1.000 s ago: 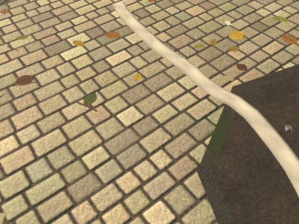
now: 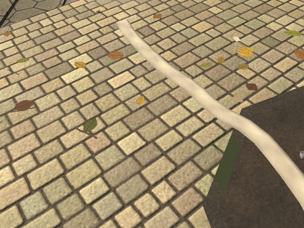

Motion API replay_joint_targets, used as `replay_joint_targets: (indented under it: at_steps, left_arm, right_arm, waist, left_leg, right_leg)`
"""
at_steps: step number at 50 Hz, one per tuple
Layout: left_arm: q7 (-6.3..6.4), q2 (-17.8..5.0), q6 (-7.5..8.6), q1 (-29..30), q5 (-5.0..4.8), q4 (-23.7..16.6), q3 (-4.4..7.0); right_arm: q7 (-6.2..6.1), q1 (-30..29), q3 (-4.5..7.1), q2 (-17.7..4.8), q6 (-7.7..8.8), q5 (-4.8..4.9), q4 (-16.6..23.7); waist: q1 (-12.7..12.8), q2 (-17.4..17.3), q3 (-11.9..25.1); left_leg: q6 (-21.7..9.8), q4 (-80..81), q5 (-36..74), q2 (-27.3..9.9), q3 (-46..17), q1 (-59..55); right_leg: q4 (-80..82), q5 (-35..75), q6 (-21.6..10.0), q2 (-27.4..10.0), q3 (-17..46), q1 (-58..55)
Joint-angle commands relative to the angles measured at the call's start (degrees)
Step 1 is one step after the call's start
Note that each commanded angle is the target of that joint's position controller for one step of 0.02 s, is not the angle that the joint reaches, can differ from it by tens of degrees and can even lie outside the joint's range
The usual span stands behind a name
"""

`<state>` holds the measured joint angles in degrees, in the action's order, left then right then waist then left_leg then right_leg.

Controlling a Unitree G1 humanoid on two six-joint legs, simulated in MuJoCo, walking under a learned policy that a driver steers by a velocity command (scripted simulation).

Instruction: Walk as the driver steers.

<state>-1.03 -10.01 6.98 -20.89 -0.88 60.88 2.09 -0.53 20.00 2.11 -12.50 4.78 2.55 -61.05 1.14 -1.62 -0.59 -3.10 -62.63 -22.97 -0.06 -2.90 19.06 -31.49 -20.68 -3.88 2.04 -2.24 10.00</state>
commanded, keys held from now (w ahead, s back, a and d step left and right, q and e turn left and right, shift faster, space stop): w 1.00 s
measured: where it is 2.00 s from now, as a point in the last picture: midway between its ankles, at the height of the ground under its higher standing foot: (170, 130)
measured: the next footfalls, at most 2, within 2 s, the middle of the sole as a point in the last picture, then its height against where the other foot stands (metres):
left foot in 0.44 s outside the picture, level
right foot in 1.00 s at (197, 197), level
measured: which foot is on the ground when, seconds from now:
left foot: up 0.00-0.42, down 0.44-1.00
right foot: down 0.00-0.44, up 0.46-0.98, down 1.00-1.00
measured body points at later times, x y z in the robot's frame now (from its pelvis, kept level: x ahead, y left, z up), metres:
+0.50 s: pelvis +0.24 +0.03 -0.01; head +0.27 +0.03 +0.43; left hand +0.16 +0.28 -0.15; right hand +0.44 -0.20 -0.12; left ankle +0.34 +0.11 -0.73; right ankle +0.01 -0.09 -0.65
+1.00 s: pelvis +0.51 -0.02 -0.01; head +0.54 -0.03 +0.44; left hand +0.73 +0.21 -0.10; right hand +0.45 -0.28 -0.15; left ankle +0.35 +0.11 -0.73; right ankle +0.64 -0.12 -0.74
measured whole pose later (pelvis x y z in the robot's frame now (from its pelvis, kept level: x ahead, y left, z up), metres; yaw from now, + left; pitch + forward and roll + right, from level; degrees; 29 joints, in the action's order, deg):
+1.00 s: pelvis +0.51 -0.02 -0.01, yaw +0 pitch +2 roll +2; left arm -1.9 -12.5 6.4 -0.8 -1.1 47.6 2.3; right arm -0.2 23.9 2.5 -14.5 3.9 0.7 -60.1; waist -3.9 0.5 -0.8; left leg -0.3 -22.9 -25.1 0.3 2.2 -1.6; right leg -28.9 -3.5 -4.2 -2.1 -1.8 27.9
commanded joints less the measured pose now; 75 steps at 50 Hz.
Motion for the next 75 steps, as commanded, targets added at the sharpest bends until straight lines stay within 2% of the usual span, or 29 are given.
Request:
replay_joint_targets:
  at_steps: [1,3,9,17,19,21,22,23,24,25,27,28,30,35,39,44,47,49,50,51,52,53,55,56,58,60,67,72,75]
  left_arm:
    - [-0.62,-5.4,0.56,-2.9,0.13,-1.6,0.08]
    - [-0.38,-3.0,-0.57,-6.6,0.71,-0.3,-0.85]
    - [1.8,-6.8,-1.54,-10.5,1.59,-0.5,-0.86]
    - [2.22,-8.7,-1.73,-12.6,0.54,-0.1,0.35]
    - [2.18,-10.2,-2.01,-10.8,1.01,-0.8,0.91]
    - [1.93,-11.0,-2.87,-8.3,1.55,-1.5,1.2]
    - [1.53,-10.1,-2.66,-6.4,2.03,-3.1,0.57]
    - [0.55,-0.6,-1.48,-14.2,1.72,-3.5,-1.81]
    - [0.11,-4.1,0.53,-11.8,-0.1,-2.7,-1.12]
    - [0.14,-8.2,1.39,-5.5,-1.88,-5.5,0.05]
    - [1.24,-9.0,0.99,0.5,-1.52,-7.0,0.88]
    - [1.6,-7.9,-0.03,-1.2,-0.86,-6.8,1.2]
    - [1.91,-5.4,-1.55,-3.0,-0.65,-6.7,1.16]
    - [2.31,-6.9,-2.09,8.9,0.48,-11.5,1.81]
    - [1.58,-5.8,-1.58,17.6,0.22,-13.7,1.32]
    - [-0.15,-6.1,-1.03,25.5,-0.53,-16.6,0.77]
    - [-1.04,-8.0,-0.31,23.5,-0.6,-17.1,1.29]
    - [-0.75,-12.0,-0.06,9.7,-0.4,-12.9,3.54]
    - [-0.21,-16.8,-0.07,-1.9,0.32,-10.4,4.94]
    - [-0.52,-21.3,-0.43,-6.5,0.84,-8.9,5.87]
    - [-0.64,-15.2,-0.34,-5.8,0.62,-9.2,4.23]
    - [-0.52,-12.5,-0.22,-0.2,0.43,-10.3,3.28]
    - [-0.82,-9.2,-0.25,8.1,0.85,-11.9,2.1]
    - [-1.0,-7.9,-0.12,9.0,1.27,-11.6,1.63]
    - [-1.09,-8.2,0.07,7.6,1.17,-10.3,1.72]
    - [-0.49,-10.2,0.18,5.7,1.17,-9.3,2.21]
    - [1.2,-11.6,-0.75,-0.2,0.49,-6.9,2.4]
    - [1.5,-12.1,-1.7,-4.1,-0.02,-4.4,2.8]
    - [1.82,-13.1,-2.41,-3.0,-0.28,-4.1,3.39]
  right_arm:
    - [0.06,-5.4,1.32,-5.1,2.41,-0.53,5.7]
    - [0.61,-5.3,2.06,-4.7,1.64,-0.79,5.4]
    - [1.09,-20.3,0.96,-1.7,0.29,-1.18,11.7]
    - [3.12,-31.3,-0.01,-2.9,1.59,-0.54,17.0]
    - [3.17,-27.6,0.9,-5.0,1.89,-0.62,16.8]
    - [2.41,-11.6,3.23,-9.4,1.74,-0.43,12.5]
    - [1.74,0.3,4.34,-12.7,1.29,-1.07,9.5]
    - [1.82,6.1,4.98,-16.4,1.26,-2.74,8.1]
    - [2.04,4.9,3.59,-11.3,1.36,-2.73,7.2]
    - [2.11,-2.2,2.68,-8.5,1.72,-2.05,7.9]
    - [3.01,-11.2,0.99,-3.8,2.51,-2.49,9.5]
    - [3.27,-12.0,0.56,-2.9,2.76,-2.96,8.9]
    - [3.28,-10.2,0.51,-3.5,2.75,-2.81,7.5]
    - [1.19,-3.9,1.14,-7.8,2.36,-2.86,5.4]
    - [0.44,0.8,1.24,-9.0,1.69,-2.08,4.7]
    - [0.32,5.4,1.6,-9.6,0.61,-1.57,2.8]
    - [0.06,4.3,2.21,-10.8,-0.18,-1.41,2.7]
    - [0.1,1.9,1.87,-10.0,-0.71,-1.76,3.5]
    - [0.13,1.6,0.83,-7.9,-0.6,-2.67,5.2]
    - [0.77,8.4,-1.44,0.1,0.78,-2.41,5.6]
    - [1.0,6.1,-0.29,-5.4,2.21,-1.05,4.8]
    - [1.16,0.6,0.71,-9.2,3.01,0.13,6.6]
    - [0.45,-4.1,1.19,-8.7,2.68,-0.89,7.6]
    - [0.34,-3.1,1.44,-7.8,1.84,-1.32,7.5]
    - [0.22,-1.5,1.32,-5.2,0.43,-1.44,7.0]
    - [0.05,-4.1,1.51,-5.2,-0.22,-1.76,8.1]
    - [0.72,-18.4,1.38,-4.3,0.1,-1.93,12.3]
    - [2.05,-25.3,0.96,-4.5,0.65,-1.29,14.9]
    - [2.85,-23.9,1.41,-6.1,1.27,-1.19,15.4]
  waist:
    - [-0.1,4.1,-7.5]
    - [-0.2,6.1,-4.7]
    - [2.0,5.3,-7.6]
    - [1.9,6.2,-9.2]
    - [-1.3,8.4,-4.4]
    - [-9.2,10.4,5.4]
    - [-13.6,7.2,13.2]
    - [-8.4,-9.2,23.4]
    - [-9.5,-8.9,23.4]
    - [-7.2,-7.4,11.2]
    - [-2.6,2.0,3.0]
    - [-0.2,1.0,2.5]
    - [1.2,-1.1,0.8]
    - [-0.8,-0.7,-2.7]
    - [-3.8,-0.9,-2.8]
    - [-6.2,-1.6,-4.6]
    - [-3.6,-2.9,-3.2]
    - [3.5,-2.5,4.9]
    - [7.4,3.0,13.9]
    - [4.1,18.8,21.2]
    - [5.4,14.6,21.3]
    - [4.4,11.5,12.8]
    - [0.9,4.4,5.3]
    - [-1.0,5.2,4.3]
    - [-2.3,5.6,3.0]
    - [-2.5,4.9,1.1]
    - [1.2,5.1,-2.4]
    - [3.0,5.4,-4.9]
    - [1.0,6.4,-3.6]
  left_leg:
    - [-2.0,-5.6,10.5,-5.7,-1.6,24.5]
    - [-1.4,-2.9,13.5,-6.2,1.1,21.8]
    - [1.6,12.8,21.3,-5.5,4.1,26.0]
    - [-1.6,30.1,23.4,-2.4,5.9,21.2]
    - [-3.4,30.7,20.2,0.5,7.5,12.9]
    - [-6.2,32.9,19.9,3.5,8.5,-6.8]
    - [-9.4,31.5,18.4,-5.0,-1.4,-27.0]
    - [-19.8,35.8,9.5,-21.4,-30.9,-47.4]
    - [-20.0,45.6,5.2,-22.5,-42.7,-44.9]
    - [-16.4,47.7,6.3,-20.4,-32.8,-34.1]
    - [-12.5,51.2,17.1,-15.9,-17.2,-14.7]
    - [-11.3,52.8,18.5,-13.3,-12.3,-9.6]
    - [-11.2,55.3,19.5,-11.4,-8.2,-4.4]
    - [-11.5,57.7,22.0,-11.3,-5.1,-6.1]
    - [-9.0,57.1,22.8,-10.1,-2.1,-10.7]
    - [-8.5,53.3,22.1,-13.1,-2.3,-19.2]
    - [-7.2,48.5,29.1,-15.2,-2.9,-22.6]
    - [-4.9,33.0,45.2,-11.0,0.7,-19.7]
    - [-2.7,14.9,34.7,-7.4,3.9,-8.1]
    - [1.1,-5.4,-0.9,3.4,4.6,15.8]
    - [0.0,-13.5,-8.8,1.5,-3.9,22.6]
    - [-1.1,-14.9,-4.4,-1.6,-3.4,26.2]
    - [-0.8,-8.9,4.3,-6.4,-1.2,21.4]
    - [-0.7,-6.1,6.4,-7.9,-1.6,17.8]
    - [0.0,-2.8,8.0,-8.2,-0.7,15.2]
    - [0.9,1.4,11.4,-8.6,-0.4,18.0]
    - [2.2,23.1,28.2,-6.6,1.7,20.5]
    - [1.1,30.4,25.5,-5.4,2.2,21.2]
    - [-1.0,33.0,19.7,-4.1,3.1,16.4]
  right_leg:
    - [23.2,11.9,-6.6,-16.5,22.2,-11.2]
    - [22.0,25.3,-4.3,-13.0,13.7,-12.6]
    - [25.1,32.3,-4.6,-12.5,9.3,-10.2]
    - [24.0,37.8,-5.2,-15.4,6.0,-17.1]
    - [17.3,56.8,-4.4,-15.8,5.2,-19.4]
    - [-1.1,69.8,-2.5,-13.5,3.5,-16.8]
    - [-17.5,54.7,-1.3,-11.1,3.6,-2.5]
    - [-41.8,5.2,2.4,1.0,4.4,20.3]
    - [-51.7,-9.4,0.8,1.8,12.7,27.4]
    - [-52.2,-5.8,-0.3,-1.9,10.9,31.9]
    - [-46.3,3.1,-0.4,-7.4,7.7,26.1]
    - [-43.4,5.0,-0.4,-9.3,8.0,21.9]
    - [-39.3,5.5,0.1,-10.2,7.0,19.4]
    - [-24.3,17.3,3.1,-12.0,5.6,29.4]
    - [-9.2,26.1,3.4,-9.5,3.6,28.4]
    - [-0.6,22.5,2.7,-7.6,2.6,28.9]
    - [2.6,16.4,0.3,-6.1,1.9,23.6]
    - [4.5,16.5,-2.5,-2.7,-0.6,4.6]
    - [3.1,18.2,-6.5,-12.0,9.8,-13.5]
    - [9.2,9.5,-15.7,-24.9,36.7,-33.5]
    - [13.8,4.8,-15.0,-24.8,43.1,-33.0]
    - [14.4,7.8,-12.1,-23.0,34.2,-25.5]
    - [17.7,18.1,-9.8,-18.4,21.7,-9.8]
    - [19.5,19.8,-9.0,-16.6,18.1,-5.6]
    - [22.1,22.2,-9.5,-15.3,14.6,-1.8]
    - [23.8,24.4,-10.1,-15.3,12.3,-1.0]
    - [25.9,21.8,-7.6,-13.3,6.5,-4.1]
    - [23.2,21.4,-7.1,-16.1,6.2,-11.4]
    - [18.9,27.8,-5.9,-17.8,6.4,-14.6]
Over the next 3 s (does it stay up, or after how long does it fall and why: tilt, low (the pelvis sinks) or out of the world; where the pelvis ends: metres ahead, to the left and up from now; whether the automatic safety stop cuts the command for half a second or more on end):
stays up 1.58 0.05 0.02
